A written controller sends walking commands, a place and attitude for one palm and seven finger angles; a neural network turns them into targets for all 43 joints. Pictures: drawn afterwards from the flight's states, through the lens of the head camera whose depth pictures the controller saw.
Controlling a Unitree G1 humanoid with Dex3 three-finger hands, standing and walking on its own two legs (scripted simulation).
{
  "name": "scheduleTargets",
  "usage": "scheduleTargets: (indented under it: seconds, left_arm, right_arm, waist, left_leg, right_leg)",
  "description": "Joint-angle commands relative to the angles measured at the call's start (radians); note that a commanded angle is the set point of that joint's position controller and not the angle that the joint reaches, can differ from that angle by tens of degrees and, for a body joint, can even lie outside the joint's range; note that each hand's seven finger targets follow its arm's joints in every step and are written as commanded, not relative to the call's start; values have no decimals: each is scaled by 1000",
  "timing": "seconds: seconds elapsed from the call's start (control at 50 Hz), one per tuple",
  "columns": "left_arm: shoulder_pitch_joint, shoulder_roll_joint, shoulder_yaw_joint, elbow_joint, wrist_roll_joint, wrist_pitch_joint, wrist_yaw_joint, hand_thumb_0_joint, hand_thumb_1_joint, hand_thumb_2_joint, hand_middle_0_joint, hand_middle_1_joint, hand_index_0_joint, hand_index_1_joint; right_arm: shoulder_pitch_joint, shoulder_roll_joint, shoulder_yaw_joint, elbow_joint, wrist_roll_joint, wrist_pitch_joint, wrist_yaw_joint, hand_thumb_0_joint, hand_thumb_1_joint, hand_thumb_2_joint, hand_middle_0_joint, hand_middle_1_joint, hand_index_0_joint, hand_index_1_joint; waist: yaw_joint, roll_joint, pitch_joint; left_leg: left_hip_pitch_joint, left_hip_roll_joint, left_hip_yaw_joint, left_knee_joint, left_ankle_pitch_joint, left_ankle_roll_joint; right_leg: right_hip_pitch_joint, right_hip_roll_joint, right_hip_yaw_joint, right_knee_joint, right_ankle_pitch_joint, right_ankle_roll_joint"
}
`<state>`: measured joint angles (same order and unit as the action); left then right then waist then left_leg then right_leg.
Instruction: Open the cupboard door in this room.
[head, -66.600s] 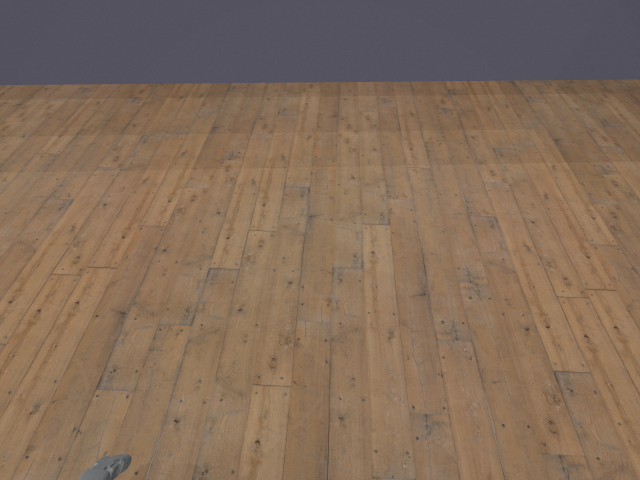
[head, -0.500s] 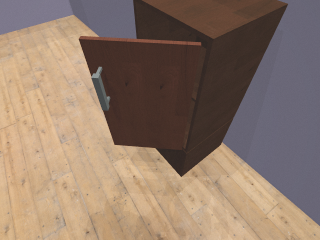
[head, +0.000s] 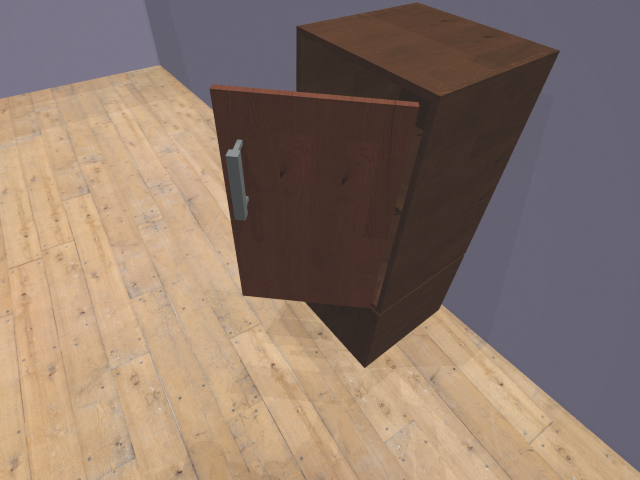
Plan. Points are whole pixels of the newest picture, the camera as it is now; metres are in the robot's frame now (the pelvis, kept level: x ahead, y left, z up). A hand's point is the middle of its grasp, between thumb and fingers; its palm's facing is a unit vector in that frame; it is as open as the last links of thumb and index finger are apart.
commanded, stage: shuffle to correct the standing spot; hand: left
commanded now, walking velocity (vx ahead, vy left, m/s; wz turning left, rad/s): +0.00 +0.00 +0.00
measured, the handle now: (240, 180) +0.64 +0.20 +0.01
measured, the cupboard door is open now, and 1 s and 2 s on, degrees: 47 47 47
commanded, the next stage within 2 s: come to a stop and stand still in 0.82 s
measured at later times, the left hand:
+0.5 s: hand out of the picture -0.09 +0.18 -0.19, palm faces +0.10 -0.99 -0.14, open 7.4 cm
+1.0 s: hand out of the picture +0.13 +0.19 -0.17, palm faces +0.05 -0.98 -0.19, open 7.2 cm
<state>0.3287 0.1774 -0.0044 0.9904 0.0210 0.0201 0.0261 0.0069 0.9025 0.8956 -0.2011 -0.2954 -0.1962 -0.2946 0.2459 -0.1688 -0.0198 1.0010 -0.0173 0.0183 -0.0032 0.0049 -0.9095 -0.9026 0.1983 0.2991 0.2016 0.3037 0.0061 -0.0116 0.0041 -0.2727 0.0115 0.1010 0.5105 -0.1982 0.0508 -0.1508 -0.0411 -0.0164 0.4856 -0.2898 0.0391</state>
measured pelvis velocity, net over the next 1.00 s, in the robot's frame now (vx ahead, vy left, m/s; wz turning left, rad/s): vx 0.09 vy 0.01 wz -0.01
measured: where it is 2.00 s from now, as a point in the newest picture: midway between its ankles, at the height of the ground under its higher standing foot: outside the picture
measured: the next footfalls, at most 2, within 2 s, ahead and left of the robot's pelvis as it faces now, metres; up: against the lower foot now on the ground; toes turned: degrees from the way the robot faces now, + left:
right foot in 0.78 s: +0.14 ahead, -0.11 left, +0.00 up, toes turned -9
left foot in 1.08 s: +0.20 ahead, +0.13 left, +0.00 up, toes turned +5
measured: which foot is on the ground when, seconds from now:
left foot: down 0.00-0.80, up 0.82-1.00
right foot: down 0.00-0.46, up 0.48-0.76, down 0.78-1.00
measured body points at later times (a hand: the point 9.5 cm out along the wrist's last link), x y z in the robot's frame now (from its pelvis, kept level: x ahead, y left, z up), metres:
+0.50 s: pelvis -0.01 +0.03 -0.01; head -0.02 +0.04 +0.44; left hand -0.09 +0.24 -0.17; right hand -0.01 -0.20 -0.16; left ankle +0.00 +0.12 -0.74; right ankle -0.02 -0.13 -0.72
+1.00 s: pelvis +0.09 +0.01 +0.00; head +0.09 +0.02 +0.45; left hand +0.13 +0.24 -0.15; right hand +0.06 -0.21 -0.15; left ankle +0.11 +0.12 -0.70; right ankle +0.10 -0.10 -0.74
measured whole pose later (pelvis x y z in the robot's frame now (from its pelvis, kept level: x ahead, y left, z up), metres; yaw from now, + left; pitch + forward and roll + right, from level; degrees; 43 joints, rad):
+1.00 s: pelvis +0.09 +0.01 +0.00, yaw -1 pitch -1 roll -2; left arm 0.28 0.14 0.07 1.01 0.02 -0.04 0.03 0.00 0.95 0.90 -0.20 -0.30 -0.20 -0.29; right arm 0.33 -0.15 -0.05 1.08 -0.02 0.01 0.00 0.01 -0.91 -0.90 0.20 0.30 0.20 0.30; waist -0.02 0.03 0.02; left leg -0.44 0.09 0.08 0.90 -0.36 0.01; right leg -0.19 -0.01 -0.16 0.43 -0.22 -0.02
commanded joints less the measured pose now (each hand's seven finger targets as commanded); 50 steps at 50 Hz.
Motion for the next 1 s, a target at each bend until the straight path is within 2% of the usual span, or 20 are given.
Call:
scheduleTargets:
  seconds: [0.0,0.18,0.22,0.26,0.28,0.32,0.38,0.4,0.42,0.44,0.46,0.54,0.6,0.68,0.74,0.76,0.78,0.8,0.9,0.98]
  left_arm:
    - [89,84,21,-24,6,-14,12,0,900,900,-200,-300,-200,-300]
    - [278,28,38,67,13,-2,-5,0,900,900,-200,-300,-200,-300]
    - [310,44,53,82,12,-4,-4,0,900,900,-200,-300,-200,-300]
    - [244,108,80,67,5,-16,10,0,900,900,-200,-300,-200,-300]
    - [162,119,85,36,2,-23,18,0,900,900,-200,-300,-200,-300]
    - [7,108,83,-8,7,-38,20,0,900,900,-200,-300,-200,-300]
    - [96,85,70,25,17,-31,5,0,900,900,-200,-300,-200,-300]
    - [127,60,66,37,11,-24,-1,0,900,900,-200,-300,-200,-300]
    - [148,7,59,32,3,-22,-9,0,900,900,-200,-300,-200,-300]
    - [88,-10,58,-9,4,-28,-13,0,900,900,-200,-300,-200,-300]
    - [35,5,64,-38,6,-31,-23,0,900,900,-200,-300,-200,-300]
    - [61,-23,60,2,12,-36,-29,0,900,900,-200,-300,-200,-300]
    - [10,-46,52,-15,4,-38,-33,0,900,900,-200,-300,-200,-300]
    - [-45,-40,57,-42,3,-41,-31,0,900,900,-200,-300,-200,-300]
    - [58,-2,70,-7,6,-49,-26,0,900,900,-200,-300,-200,-300]
    - [142,51,82,21,9,-58,-18,0,900,900,-200,-300,-200,-300]
    - [207,137,96,34,5,-62,-8,0,900,900,-200,-300,-200,-300]
    - [239,145,102,38,-4,-61,-2,0,900,900,-200,-300,-200,-300]
    - [-13,55,78,-21,4,-74,10,0,900,900,-200,-300,-200,-300]
    - [-28,58,71,-14,8,-60,9,0,900,900,-200,-300,-200,-300]
  right_arm:
    - [28,-137,-34,-38,-1,-16,-9,0,-900,-900,200,300,200,300]
    - [28,-148,-47,1,-5,10,-10,0,-900,-900,200,300,200,300]
    - [27,-112,-46,0,-3,16,-10,0,-900,-900,200,300,200,300]
    - [39,-48,-45,-14,-4,21,-6,0,-900,-900,200,300,200,300]
    - [44,-52,-53,-18,-4,21,-4,0,-900,-900,200,300,200,300]
    - [133,-35,-54,-3,1,2,5,0,-900,-900,200,300,200,300]
    - [194,3,-31,39,7,-35,3,0,-900,-900,200,300,200,300]
    - [235,-30,-34,48,7,-45,-9,0,-900,-900,200,300,200,300]
    - [289,-107,-50,55,-3,-54,-22,0,-900,-900,200,300,200,300]
    - [315,-172,-66,45,-9,-57,-32,0,-900,-900,200,300,200,300]
    - [259,-182,-71,30,-11,-53,-35,0,-900,-900,200,300,200,300]
    - [164,-80,-32,29,-8,-81,-28,0,-900,-900,200,300,200,300]
    - [185,-75,-33,48,-9,-90,-32,0,-900,-900,200,300,200,300]
    - [212,-75,-40,74,-14,-77,-31,0,-900,-900,200,300,200,300]
    - [190,-55,-32,78,-8,-67,-29,0,-900,-900,200,300,200,300]
    - [181,-28,-26,66,-1,-67,-23,0,-900,-900,200,300,200,300]
    - [189,5,-21,46,3,-65,-16,0,-900,-900,200,300,200,300]
    - [115,-31,-26,21,-6,-58,-12,0,-900,-900,200,300,200,300]
    - [142,4,-36,46,-11,-29,9,0,-900,-900,200,300,200,300]
    - [149,46,-17,48,-2,-29,-2,0,-900,-900,200,300,200,300]
  waist:
    - [-1,49,71]
    - [46,71,125]
    - [52,-36,123]
    - [18,-264,140]
    - [-12,-254,140]
    - [-87,-181,100]
    - [-49,-50,132]
    - [-54,39,127]
    - [-67,267,121]
    - [-74,300,156]
    - [-56,165,182]
    - [-2,54,163]
    - [-12,56,117]
    - [-24,90,108]
    - [32,8,71]
    - [69,-103,38]
    - [79,-297,10]
    - [99,-231,29]
    - [-34,-94,98]
    - [-33,-54,80]
  left_leg:
    - [-44,116,-184,-244,-307,-3]
    - [-173,115,-178,-287,-537,9]
    - [-197,35,-104,-130,-477,-17]
    - [-190,-38,-8,336,-228,-42]
    - [-172,0,-73,514,-227,-31]
    - [-94,51,-110,462,-252,-17]
    - [86,-32,32,-15,-203,-35]
    - [153,-4,-47,-95,-238,-31]
    - [209,202,-363,-255,-431,37]
    - [161,370,-562,-404,-543,134]
    - [74,390,-556,-435,-566,172]
    - [8,279,-333,-402,-251,141]
    - [61,246,-212,-353,-14,144]
    - [61,251,-198,-299,-21,141]
    - [-84,176,-133,-135,-146,73]
    - [-214,100,-50,33,-218,34]
    - [-366,-5,57,274,-347,-10]
    - [-396,21,-8,485,-411,-9]
    - [-238,110,-54,494,-166,-36]
    - [-25,70,-9,177,-67,-69]
  right_leg:
    - [-83,-17,18,-78,-37,-43]
    - [-23,31,-59,-24,-185,-69]
    - [-38,-29,64,-134,-311,-107]
    - [-185,-266,406,-387,-559,-214]
    - [-276,-323,464,-430,-526,-242]
    - [-300,-267,290,-329,-303,-204]
    - [-290,-110,119,-127,-325,-140]
    - [-338,-66,101,-1,-307,-124]
    - [-470,20,9,235,-263,-77]
    - [-557,11,-41,417,-239,-57]
    - [-541,-41,4,523,-182,-61]
    - [-461,-89,14,536,2,-51]
    - [-353,-71,-37,314,4,-40]
    - [-231,-31,-75,117,2,-47]
    - [56,-12,-67,-35,79,-65]
    - [204,-125,80,-78,-16,-111]
    - [296,-324,346,-198,-75,-205]
    - [229,-380,428,-282,-88,-273]
    - [-105,-243,92,-316,-1,-210]
    - [-193,-199,9,-238,169,-187]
